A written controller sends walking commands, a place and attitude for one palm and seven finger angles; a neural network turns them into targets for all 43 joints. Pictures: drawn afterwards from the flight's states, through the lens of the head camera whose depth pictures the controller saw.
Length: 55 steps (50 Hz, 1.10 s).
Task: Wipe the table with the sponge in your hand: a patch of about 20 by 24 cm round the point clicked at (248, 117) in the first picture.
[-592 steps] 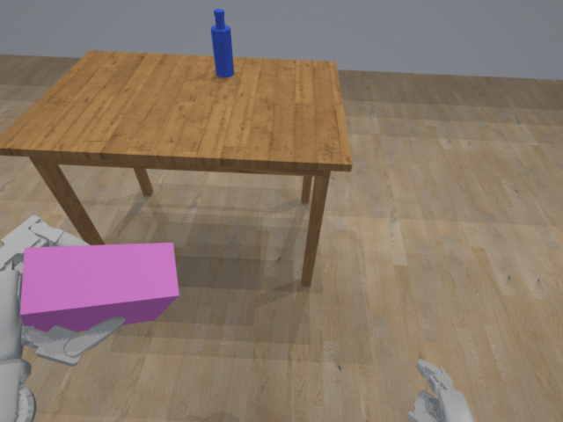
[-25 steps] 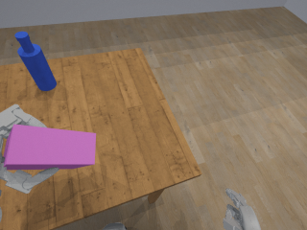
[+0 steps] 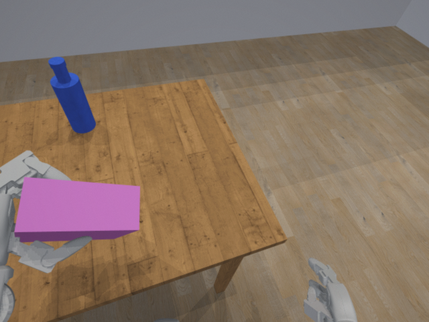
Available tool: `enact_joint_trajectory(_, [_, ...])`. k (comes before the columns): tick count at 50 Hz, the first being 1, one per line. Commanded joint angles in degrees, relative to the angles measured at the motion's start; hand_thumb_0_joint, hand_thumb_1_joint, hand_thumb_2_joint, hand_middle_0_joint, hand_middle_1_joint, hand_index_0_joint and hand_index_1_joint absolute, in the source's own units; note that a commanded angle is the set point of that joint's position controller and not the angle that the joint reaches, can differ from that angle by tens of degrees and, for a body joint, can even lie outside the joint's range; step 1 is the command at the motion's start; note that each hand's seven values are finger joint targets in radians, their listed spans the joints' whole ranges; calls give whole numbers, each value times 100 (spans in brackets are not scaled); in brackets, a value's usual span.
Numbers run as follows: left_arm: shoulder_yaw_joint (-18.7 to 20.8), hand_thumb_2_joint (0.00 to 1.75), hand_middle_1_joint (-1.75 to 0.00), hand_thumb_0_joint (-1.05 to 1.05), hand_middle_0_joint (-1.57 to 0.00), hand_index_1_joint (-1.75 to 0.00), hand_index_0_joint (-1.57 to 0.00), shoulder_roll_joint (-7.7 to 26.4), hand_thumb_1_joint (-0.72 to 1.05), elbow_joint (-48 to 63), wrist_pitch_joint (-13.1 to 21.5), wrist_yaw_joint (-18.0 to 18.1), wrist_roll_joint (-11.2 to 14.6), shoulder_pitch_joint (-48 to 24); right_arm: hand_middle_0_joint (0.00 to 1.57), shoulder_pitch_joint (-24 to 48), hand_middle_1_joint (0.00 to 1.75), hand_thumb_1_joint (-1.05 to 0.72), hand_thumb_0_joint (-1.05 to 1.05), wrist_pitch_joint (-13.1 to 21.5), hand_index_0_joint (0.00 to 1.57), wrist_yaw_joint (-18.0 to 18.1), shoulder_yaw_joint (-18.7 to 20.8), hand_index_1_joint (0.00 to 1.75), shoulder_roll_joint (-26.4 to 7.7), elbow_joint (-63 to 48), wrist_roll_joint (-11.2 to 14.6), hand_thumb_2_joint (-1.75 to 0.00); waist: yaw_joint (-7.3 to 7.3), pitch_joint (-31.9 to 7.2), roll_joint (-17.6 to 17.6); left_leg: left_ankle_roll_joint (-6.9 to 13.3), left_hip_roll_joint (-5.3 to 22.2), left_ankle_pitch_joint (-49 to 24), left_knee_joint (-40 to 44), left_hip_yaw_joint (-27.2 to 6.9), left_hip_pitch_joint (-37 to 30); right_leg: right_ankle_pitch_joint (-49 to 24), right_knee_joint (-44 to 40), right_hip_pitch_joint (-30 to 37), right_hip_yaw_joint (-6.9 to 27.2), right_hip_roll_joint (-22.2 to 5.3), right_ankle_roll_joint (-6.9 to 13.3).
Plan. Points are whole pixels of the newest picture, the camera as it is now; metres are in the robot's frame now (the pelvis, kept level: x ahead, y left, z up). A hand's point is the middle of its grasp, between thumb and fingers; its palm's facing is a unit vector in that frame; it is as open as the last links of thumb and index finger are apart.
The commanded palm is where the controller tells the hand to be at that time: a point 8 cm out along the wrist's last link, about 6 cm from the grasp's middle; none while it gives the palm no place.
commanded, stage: come to a stop and stand still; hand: left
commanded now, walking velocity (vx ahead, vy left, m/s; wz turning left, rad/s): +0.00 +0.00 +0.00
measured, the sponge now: (95, 214) +0.24 +0.20 +0.12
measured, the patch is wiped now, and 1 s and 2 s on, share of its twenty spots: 0.00 0.00 0.00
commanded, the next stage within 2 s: look again from close up in 0.24 s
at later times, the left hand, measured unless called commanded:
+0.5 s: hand (54, 216) +0.21 +0.23 +0.16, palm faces +0.29 -0.84 -0.45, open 10.2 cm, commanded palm +0.15 +0.27 +0.18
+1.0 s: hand (54, 204) +0.23 +0.24 +0.15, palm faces +0.26 -0.76 -0.60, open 10.2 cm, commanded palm +0.17 +0.26 +0.18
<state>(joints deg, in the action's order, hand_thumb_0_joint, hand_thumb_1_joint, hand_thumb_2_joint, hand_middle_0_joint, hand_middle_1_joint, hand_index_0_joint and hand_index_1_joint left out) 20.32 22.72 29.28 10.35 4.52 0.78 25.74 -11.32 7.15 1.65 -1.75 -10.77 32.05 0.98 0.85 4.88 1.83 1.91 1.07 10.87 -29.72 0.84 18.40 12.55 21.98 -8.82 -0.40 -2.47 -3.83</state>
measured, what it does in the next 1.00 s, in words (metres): stands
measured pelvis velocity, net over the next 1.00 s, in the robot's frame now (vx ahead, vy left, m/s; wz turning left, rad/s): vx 0.00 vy -0.03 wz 0.00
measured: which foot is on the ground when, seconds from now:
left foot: down 0.00-1.00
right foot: down 0.00-1.00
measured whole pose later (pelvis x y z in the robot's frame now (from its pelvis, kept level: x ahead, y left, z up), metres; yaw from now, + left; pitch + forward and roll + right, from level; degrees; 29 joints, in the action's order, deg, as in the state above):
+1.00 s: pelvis +0.00 -0.03 -0.01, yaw +0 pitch -2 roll -1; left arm 23.2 29.0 21.6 -2.8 -4.8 -1.0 18.2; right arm -9.4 8.3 0.3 -1.3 -13.7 34.0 1.5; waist 2.0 2.0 -2.0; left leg -0.5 1.8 12.1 -31.6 0.4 17.4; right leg 17.4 30.6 -10.9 -0.6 -1.8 -1.9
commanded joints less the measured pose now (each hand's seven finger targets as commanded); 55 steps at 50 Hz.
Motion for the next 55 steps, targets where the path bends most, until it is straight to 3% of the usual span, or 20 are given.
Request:
enact_joint_trajectory(1, [705,130,-160,0,-120,-160,-120,941,10,1358,495,130,145,-517,20,378,30,-90,0,366,20,111,362,30,-848,-861,18,-90,-64,-906,-799,-17,484,648,871,-521,-601,-176,-321,-223,-16,-154,478])
enact_joint_trajectory(8, [860,130,-160,0,-120,-160,-120,1050,10,1091,545,117,146,-208,20,350,30,-90,0,472,20,111,415,30,-937,-779,28,-90,-38,-980,-633,-21,503,1012,1013,-590,-726,114,-301,-375,2,-82,451])
enact_joint_trajectory(9, [620,130,-160,0,-120,-160,-120,786,10,1192,565,78,157,-269,20,307,30,-90,0,463,20,116,395,30,-846,-809,50,-90,-72,-932,-586,-10,522,938,1026,-622,-661,40,-271,-321,-38,-92,449])
enact_joint_trajectory(13, [829,130,-160,0,-120,-160,-120,1071,10,1250,582,101,140,-297,20,348,30,-90,0,526,20,113,428,30,-943,-765,31,-90,-57,-926,-709,-24,500,991,1025,-602,-712,122,-288,-423,44,-90,460])
enact_joint_trajectory(14, [633,130,-160,0,-120,-160,-120,823,10,1315,600,76,152,-313,20,310,30,-90,0,523,20,122,410,30,-861,-785,45,-90,-75,-909,-768,-11,531,931,1050,-621,-643,40,-234,-330,-11,-86,455])
enact_joint_trajectory(18, [906,130,-160,0,-120,-160,-120,1132,10,1352,614,109,159,-116,20,313,30,-90,0,573,20,123,433,30,-928,-749,22,-90,-34,-1065,-776,-36,524,752,1061,-646,-765,-21,-188,-296,-2,-64,455])
enact_joint_trajectory(19, [667,130,-160,0,-120,-160,-120,850,10,1435,631,83,172,-193,20,288,30,-90,0,557,20,126,409,30,-840,-781,41,-90,-67,-1012,-883,-33,557,646,1080,-653,-740,-83,-147,-267,-47,-75,453])
enact_joint_trajectory(28, [829,130,-160,0,-120,-160,-120,1046,10,1126,540,69,228,-87,20,329,30,-90,0,524,20,146,430,30,-919,-727,41,-90,-82,-953,-498,-18,470,456,851,-511,-822,-216,-390,-378,94,-155,457])
enact_joint_trajectory(29, [573,130,-160,0,-120,-160,-120,742,10,1144,538,37,235,-178,20,290,30,-90,0,501,20,145,419,30,-855,-740,65,-90,-114,-916,-554,-13,486,383,855,-517,-787,-268,-345,-329,63,-152,466])
enact_joint_trajectory(37, [691,130,-160,0,-120,-160,-120,938,10,1397,509,75,252,-235,20,378,30,-90,0,475,20,171,420,30,-876,-774,62,-90,-70,-1030,-507,25,452,-29,692,-484,-825,-680,-362,-156,115,-224,469])
enact_joint_trajectory(38, [2602,130,-160,0,-120,-160,-120,5553,10,3266,1320,228,181,-5364,20,-337,30,-90,0,234,20,643,-350,30,-1192,-1300,575,-90,-107,-1838,-1922,243,352,1021,1148,-496,-232,-32,437,1015,-132,344,68])
enact_joint_trajectory(39, [1803,130,-160,0,-120,-160,-120,2498,10,-232,98,-108,-510,-3128,20,527,30,-90,0,501,20,413,532,30,-779,-365,-205,-90,345,-1760,-1695,-346,132,-109,560,29,-1368,-281,890,-349,-400,438,602])
enact_joint_trajectory(40, [939,130,-160,0,-120,-160,-120,1693,10,-292,-150,-251,-72,-2480,20,344,30,-90,0,541,20,82,406,30,-1074,-588,-159,-90,155,-1709,-1186,-402,29,-760,545,-252,-1327,-431,621,-573,-598,424,593])
enact_joint_trajectory(41, [1284,130,-160,0,-120,-160,-120,1688,10,-310,-354,-468,147,-2142,20,463,30,-90,0,553,20,38,500,30,-1159,-455,-81,-90,388,-1848,-1032,-354,99,-715,461,-95,-1475,-520,471,-474,-555,415,542])
enact_joint_trajectory(43, [774,130,-160,0,-120,-160,-120,1111,10,-660,-1024,-872,534,-696,20,818,30,-90,0,508,20,-30,406,30,-1104,-529,126,-90,468,-1435,-907,-320,28,-409,450,-35,-1244,-506,451,-424,-639,430,524])
enact_joint_trajectory(46, [308,130,-160,0,-120,-160,-120,1281,10,185,-1204,-1076,27,-756,20,933,30,-90,0,465,20,-100,306,30,-1053,-730,96,-90,382,-725,-560,-239,-1,-241,518,-28,-766,-486,447,-624,-644,368,486])
enact_joint_trajectory(50, [963,130,-160,0,-120,-160,-120,1905,10,827,-481,-835,-286,-1135,20,987,30,-90,0,425,20,-37,345,30,-975,-766,-85,-90,228,-1015,-272,-171,-79,41,198,-48,-754,-46,591,-847,-591,434,421])
enact_joint_trajectory(53, [1691,130,-160,0,-120,-160,-120,2667,10,1257,105,-411,-406,-1578,20,910,30,-90,0,408,20,34,448,30,-967,-589,-160,-90,279,-1444,-826,-204,-130,170,-80,-3,-840,255,707,-1006,-492,433,410])
enact_joint_trajectory(54, [1295,130,-160,0,-120,-160,-120,2167,10,1282,227,-294,-493,-1651,20,947,30,-90,0,436,20,29,397,30,-781,-632,-177,-90,280,-1479,-1055,-201,-174,33,-164,6,-849,207,735,-1030,-531,369,442])
enact_joint_trajectory(55, [1462,130,-160,0,-120,-160,-120,2256,10,819,251,-158,-518,-1456,20,805,30,-90,0,427,20,48,449,30,-834,-458,-169,-90,216,-1299,-1037,-223,-130,89,-219,-12,-766,214,742,-1151,-534,357,420])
